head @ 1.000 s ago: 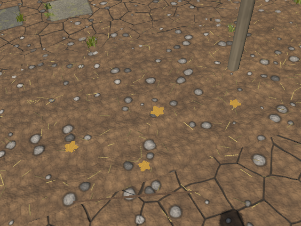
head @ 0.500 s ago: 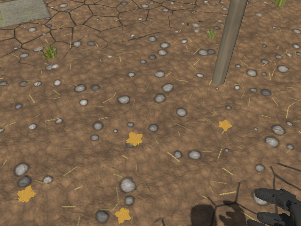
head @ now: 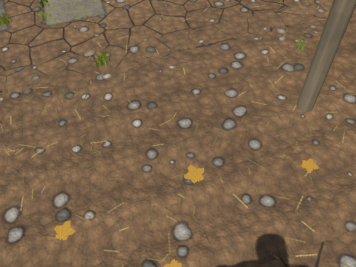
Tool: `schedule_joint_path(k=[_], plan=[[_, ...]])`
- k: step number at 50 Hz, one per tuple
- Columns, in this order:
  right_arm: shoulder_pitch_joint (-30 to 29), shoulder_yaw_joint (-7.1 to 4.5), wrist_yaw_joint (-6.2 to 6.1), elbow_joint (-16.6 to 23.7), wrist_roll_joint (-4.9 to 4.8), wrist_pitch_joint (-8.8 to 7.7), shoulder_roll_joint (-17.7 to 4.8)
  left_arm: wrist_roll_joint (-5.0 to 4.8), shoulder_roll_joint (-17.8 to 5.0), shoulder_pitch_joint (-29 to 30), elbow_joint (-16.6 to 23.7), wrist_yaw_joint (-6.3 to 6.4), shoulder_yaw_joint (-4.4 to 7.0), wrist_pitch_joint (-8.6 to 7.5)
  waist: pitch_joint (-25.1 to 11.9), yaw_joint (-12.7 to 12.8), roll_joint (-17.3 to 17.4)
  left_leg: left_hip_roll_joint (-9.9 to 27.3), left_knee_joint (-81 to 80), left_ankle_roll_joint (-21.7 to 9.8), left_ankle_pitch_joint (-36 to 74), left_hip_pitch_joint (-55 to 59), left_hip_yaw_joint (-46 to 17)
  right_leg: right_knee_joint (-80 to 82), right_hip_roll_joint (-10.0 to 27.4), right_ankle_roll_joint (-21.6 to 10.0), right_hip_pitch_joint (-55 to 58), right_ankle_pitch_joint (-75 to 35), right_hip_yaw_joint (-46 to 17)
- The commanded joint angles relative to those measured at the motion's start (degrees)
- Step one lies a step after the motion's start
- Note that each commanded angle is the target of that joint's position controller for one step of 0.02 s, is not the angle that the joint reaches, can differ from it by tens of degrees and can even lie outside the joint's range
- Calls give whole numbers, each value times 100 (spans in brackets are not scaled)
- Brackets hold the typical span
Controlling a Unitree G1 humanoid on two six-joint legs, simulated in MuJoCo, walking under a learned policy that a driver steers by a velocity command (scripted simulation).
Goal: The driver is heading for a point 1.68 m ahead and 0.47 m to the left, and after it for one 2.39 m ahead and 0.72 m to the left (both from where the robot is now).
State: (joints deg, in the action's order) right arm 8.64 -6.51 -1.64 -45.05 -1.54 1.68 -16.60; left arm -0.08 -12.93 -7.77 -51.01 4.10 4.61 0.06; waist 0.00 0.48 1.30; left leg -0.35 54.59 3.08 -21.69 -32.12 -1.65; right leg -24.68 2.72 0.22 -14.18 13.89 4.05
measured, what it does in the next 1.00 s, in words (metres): steps on the spot, turning left: left foot, then right foot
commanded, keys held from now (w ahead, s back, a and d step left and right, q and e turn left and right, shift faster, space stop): q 0.76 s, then no key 0.22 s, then w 0.02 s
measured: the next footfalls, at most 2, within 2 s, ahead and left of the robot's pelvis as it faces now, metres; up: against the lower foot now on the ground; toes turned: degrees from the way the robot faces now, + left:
left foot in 0.14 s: +0.08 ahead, +0.14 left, +0.00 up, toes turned +7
right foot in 0.64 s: +0.15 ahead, -0.06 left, +0.00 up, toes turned +29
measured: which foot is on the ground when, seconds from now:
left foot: up 0.00-0.12, down 0.14-0.64, up 0.66-1.00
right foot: down 0.00-0.14, up 0.16-0.62, down 0.64-1.00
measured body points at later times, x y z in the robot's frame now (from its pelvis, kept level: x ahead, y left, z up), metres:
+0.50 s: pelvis +0.03 +0.05 +0.00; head +0.07 +0.08 +0.45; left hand +0.10 +0.36 -0.12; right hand +0.26 -0.19 -0.09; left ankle +0.04 +0.14 -0.74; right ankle +0.12 -0.10 -0.70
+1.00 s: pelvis +0.05 +0.03 +0.00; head +0.09 +0.05 +0.45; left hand -0.01 +0.33 -0.12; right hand +0.33 -0.11 -0.11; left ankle -0.02 +0.15 -0.72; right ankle +0.11 -0.08 -0.74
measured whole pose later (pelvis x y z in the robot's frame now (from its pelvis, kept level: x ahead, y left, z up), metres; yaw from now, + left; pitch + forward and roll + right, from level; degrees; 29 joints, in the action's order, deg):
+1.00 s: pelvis +0.05 +0.03 +0.00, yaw +32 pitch +1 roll +0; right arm 9.2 -3.8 -1.0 -39.7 -0.9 3.3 -16.6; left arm -0.6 -15.4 -8.8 -49.3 1.6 3.5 1.0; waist 2.9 1.9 0.7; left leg 0.3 37.8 3.0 -20.5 -19.0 -2.1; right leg -25.4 2.5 0.0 -12.6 14.1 2.5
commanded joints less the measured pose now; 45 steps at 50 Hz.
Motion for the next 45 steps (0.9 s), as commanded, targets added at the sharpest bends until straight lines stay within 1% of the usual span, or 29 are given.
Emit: schedule_joint_path(k=[1, 3, 5, 6, 7, 8, 9, 10, 11, 12, 13, 15, 19, 23, 25, 28, 30, 31, 32, 33, 34, 35, 36, 37, 38, 39, 41, 42, 45], plan=[[-429, 93, 129, 617, -32, -33, -24, -12, -1076, 37, 199, 42, 247, 36, -458, 130, -1064, 139, -787, -30, 144, -113, 274, 367, 1329, -1070, 970, -2995, -594], [-407, 53, 213, 684, -43, -23, -219, -54, -1218, 56, 199, 20, 283, 47, -520, 112, -1175, 81, -1313, -164, 278, 348, 459, 244, 1422, -992, 903, -2898, -501], [-188, 12, 285, 660, -25, -2, -292, -148, -1274, 173, 208, 0, 291, 55, -536, -74, -1123, -26, -2153, -386, 844, 948, 649, -85, 1430, -772, 774, -2515, -355], [12, -29, 288, 571, 3, 13, -345, -166, -1211, 94, 161, -27, 280, 51, -592, -147, -952, -162, -2611, -546, 1261, 1478, 708, -443, 1297, -571, 591, -2170, -197], [261, -135, 238, 527, 36, 8, -592, -95, -1020, -254, 31, -88, 250, 44, -725, -169, -267, 4, -2971, -790, 2439, 2370, 250, -1329, 993, -190, 26, -1410, 213], [546, -317, 127, 603, 118, 4, -1398, 190, -637, -72, 274, -159, 123, 10, -814, -119, 1567, 1538, -2937, -1514, 5350, 3613, -1956, -3332, 253, 376, -1865, 1556, 594], [857, -236, 197, 658, 297, -88, -1418, 134, -705, 351, 498, -196, 100, -71, -1483, -418, 1548, 2327, -3165, -2593, 5497, 3797, -3059, -4422, -309, 438, -2548, 2775, -459], [682, -203, 235, 732, 330, -193, -1270, -4, -952, 580, 506, -204, 159, -82, -1324, -444, 880, 2115, -3242, -2531, 5068, 3716, -2747, -4892, -201, 358, -2789, 2482, -796], [348, -164, 194, 766, 227, -261, -1081, -37, -985, 607, 467, -171, 174, -68, -1040, -296, 629, 1756, -3203, -2175, 4679, 3473, -2230, -4788, -97, 275, -2886, 1964, -884], [80, -125, 140, 811, 115, -241, -934, 2, -983, 510, 335, -101, 186, -29, -881, -169, 275, 1504, -3200, -1854, 4211, 3232, -1936, -4497, -3, 267, -2856, 1522, -909], [-86, -96, 96, 849, 43, -199, -854, 39, -1033, 451, 317, -51, 206, 10, -811, -63, 303, 1363, -3247, -1707, 3964, 2910, -1815, -4174, 30, 254, -2637, 1236, -940], [-109, -86, 40, 885, 75, -155, -865, 37, -921, 339, 296, -70, 187, 37, -859, 24, 415, 1189, -3379, -1635, 3682, 2573, -1747, -3828, -140, 246, -2202, 871, -893], [-57, -111, -39, 887, 56, -131, -936, 32, -784, 438, 322, -82, 136, 38, -760, -41, 559, 1035, -3480, -1572, 2755, 2414, -1866, -2727, -312, 314, -1971, 532, -974], [-101, -107, -96, 902, 78, -67, -951, 17, -813, 610, 411, -130, 127, 9, -551, -94, 670, 908, -3604, -1542, 1650, 1947, -2212, -2090, -418, 355, -1578, 423, -1038], [-109, -106, -95, 904, 95, -45, -959, -1, -830, 646, 449, -157, 121, -30, -511, -119, 722, 867, -3575, -1534, 1560, 1912, -2419, -1812, -465, 348, -1402, 491, -1070], [-142, -99, -97, 936, 85, -9, -967, -37, -882, 540, 469, -221, 127, -122, -572, -99, 809, 808, -3400, -1496, 1992, 2069, -2731, -1268, -529, 275, -1058, 625, -1071], [-270, -73, -117, 970, 36, 32, -954, -65, -903, 235, 420, -278, 143, -183, -613, 97, 778, 661, -3178, -1355, 2342, 2026, -2805, -402, -543, 174, -466, 251, -981], [-316, -50, -129, 991, 4, 60, -914, -57, -966, -27, 351, -300, 176, -201, -634, 241, 688, 467, -2977, -1160, 2255, 1818, -2696, 282, -423, 100, 107, -362, -944], [-193, 9, -136, 1017, 8, 71, -710, 14, -1263, -258, 303, -284, 261, -185, -780, 203, 160, 108, -2329, -854, 1343, 1202, -2336, 510, 315, -150, 926, -850, -1461], [110, 63, -110, 1114, -26, 30, -452, 124, -1760, -94, 356, -233, 340, -106, -662, -187, -1484, -913, -1174, -509, -790, -36, -1157, 693, 1424, -961, 1406, -2024, -2829], [170, -69, -93, 1088, 51, -31, -955, 264, -1467, -60, 456, -253, 270, -119, -731, -74, -1556, -736, 153, -265, -1556, -267, -1007, 802, 2107, -1688, 1071, -2400, -3494], [312, -180, -62, 976, 42, -27, -1245, 206, -1193, 282, 609, -229, 186, -127, -593, -212, -1127, -467, 817, -158, -1155, -259, -950, 729, 1964, -1640, 882, -2359, -2955], [371, -208, -60, 834, 41, 28, -1197, 135, -986, 551, 686, -202, 143, -104, -453, -272, -918, -384, 1066, -67, -776, -268, -833, 644, 1506, -1343, 777, -2114, -2333], [424, -185, -75, 764, 62, 90, -1046, 52, -905, 622, 723, -175, 113, -82, -363, -245, -842, -357, 1318, 18, -447, -411, -765, 600, 1245, -1150, 835, -1871, -1975], [422, -145, -57, 774, 52, 136, -886, 12, -890, 579, 721, -147, 83, -60, -278, -198, -831, -342, 1496, 93, -271, -483, -682, 599, 1167, -1131, 809, -2033, -1734], [323, -95, -35, 827, 28, 150, -747, 21, -926, 454, 681, -131, 75, -31, -221, -121, -845, -340, 1394, 139, -167, -401, -535, 643, 1045, -1160, 719, -2143, -1509], [69, -11, -23, 946, -2, 136, -567, 65, -1021, 159, 594, -127, 91, 11, -215, 55, -947, -302, 821, 203, -107, -398, -375, 653, 1006, -1273, 986, -2349, -1328], [-9, 30, -19, 986, 13, 122, -517, 69, -1087, 50, 566, -135, 107, 21, -294, 124, -997, -243, 501, 221, -139, -316, -348, 638, 1061, -1315, 1142, -2399, -1309], [-125, 146, 22, 1039, 78, 91, -386, 17, -1270, 94, 555, -176, 141, 26, -403, 178, -1107, -2, -581, 165, -238, 450, -117, 628, 1150, -1334, 1009, -2305, -1148]])
Velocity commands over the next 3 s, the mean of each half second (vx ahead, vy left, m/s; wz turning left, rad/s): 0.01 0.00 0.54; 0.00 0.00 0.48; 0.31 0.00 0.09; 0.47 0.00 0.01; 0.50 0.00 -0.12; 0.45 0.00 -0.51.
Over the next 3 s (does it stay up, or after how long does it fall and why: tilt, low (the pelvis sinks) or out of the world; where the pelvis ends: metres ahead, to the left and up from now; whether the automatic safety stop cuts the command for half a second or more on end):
stays up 0.94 0.46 0.00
